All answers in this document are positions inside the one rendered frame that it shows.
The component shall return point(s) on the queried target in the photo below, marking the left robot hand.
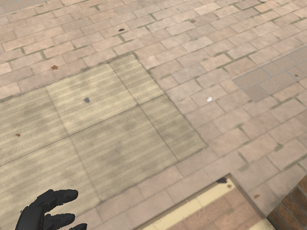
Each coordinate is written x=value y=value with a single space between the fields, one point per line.
x=33 y=216

